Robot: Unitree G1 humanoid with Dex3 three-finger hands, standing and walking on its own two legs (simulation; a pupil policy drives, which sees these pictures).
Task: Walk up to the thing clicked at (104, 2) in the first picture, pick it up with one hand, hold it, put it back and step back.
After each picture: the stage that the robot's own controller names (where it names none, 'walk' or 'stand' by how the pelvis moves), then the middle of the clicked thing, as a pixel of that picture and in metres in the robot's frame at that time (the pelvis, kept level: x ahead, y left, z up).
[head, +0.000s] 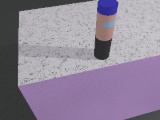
stand; (104, 32) +0.55 -0.05 +0.10
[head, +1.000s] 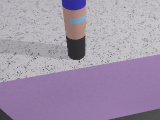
sink last; (75, 29) +0.49 +0.06 +0.13
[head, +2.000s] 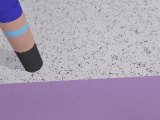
stand; (22, 40) +0.42 +0.23 +0.14
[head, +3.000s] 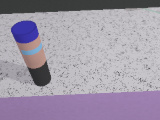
stand; (34, 57) +0.41 +0.20 +0.10
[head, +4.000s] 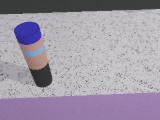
stand; (36, 59) +0.41 +0.19 +0.09
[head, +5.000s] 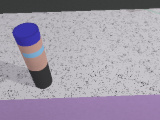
stand; (36, 60) +0.40 +0.19 +0.09
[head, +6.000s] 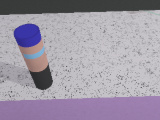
stand; (36, 61) +0.40 +0.19 +0.09
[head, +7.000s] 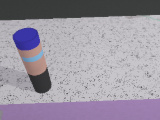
rise first; (35, 64) +0.39 +0.20 +0.10
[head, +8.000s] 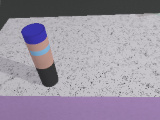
go down; (43, 59) +0.41 +0.20 +0.10
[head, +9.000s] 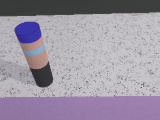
go down; (37, 58) +0.41 +0.19 +0.11
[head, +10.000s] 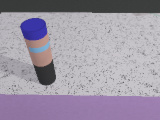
go down; (41, 56) +0.42 +0.18 +0.11
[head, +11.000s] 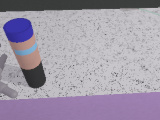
close in; (28, 58) +0.40 +0.20 +0.11
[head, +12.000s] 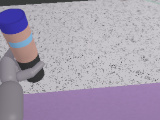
close; (25, 51) +0.41 +0.20 +0.14
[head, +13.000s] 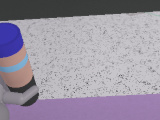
lift; (17, 72) +0.28 +0.19 +0.20
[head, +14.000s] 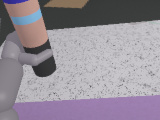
lift; (33, 35) +0.34 +0.15 +0.29
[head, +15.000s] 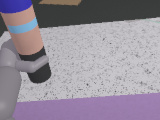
hold; (28, 42) +0.34 +0.17 +0.26
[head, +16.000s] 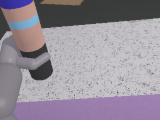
crouch; (30, 39) +0.33 +0.16 +0.28
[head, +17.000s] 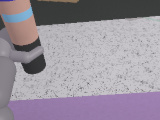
crouch; (23, 32) +0.35 +0.18 +0.28
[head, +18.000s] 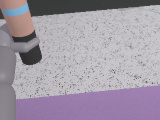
lower; (21, 26) +0.44 +0.20 +0.23
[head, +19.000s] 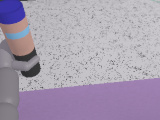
lower; (21, 44) +0.43 +0.20 +0.14
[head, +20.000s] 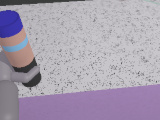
lower; (20, 55) +0.39 +0.20 +0.14
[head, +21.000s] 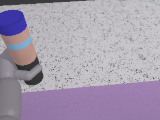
lower; (23, 53) +0.40 +0.20 +0.14
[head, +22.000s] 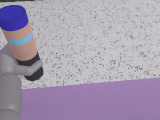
loosen; (24, 49) +0.41 +0.19 +0.14
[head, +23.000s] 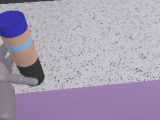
withdraw; (24, 54) +0.39 +0.19 +0.14
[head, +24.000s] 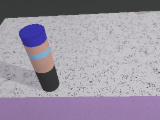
sink last; (42, 62) +0.38 +0.18 +0.12
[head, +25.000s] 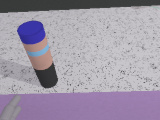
stand; (41, 59) +0.39 +0.18 +0.11
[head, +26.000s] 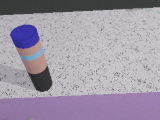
stand; (35, 62) +0.38 +0.19 +0.11
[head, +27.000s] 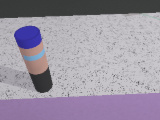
walk; (36, 63) +0.39 +0.19 +0.11
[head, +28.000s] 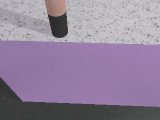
walk; (56, 7) +0.58 +0.12 +0.12
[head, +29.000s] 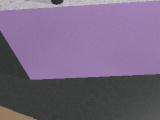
walk; out of the picture +0.88 +0.21 +0.12
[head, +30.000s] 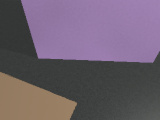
stand; out of the picture +1.20 +0.11 +0.11
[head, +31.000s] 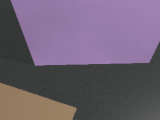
stand; out of the picture +1.18 +0.17 +0.10
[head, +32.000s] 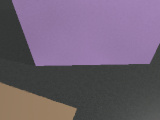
stand; out of the picture +1.18 +0.16 +0.09
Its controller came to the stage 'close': yes
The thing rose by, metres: 0.20
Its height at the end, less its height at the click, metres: +0.00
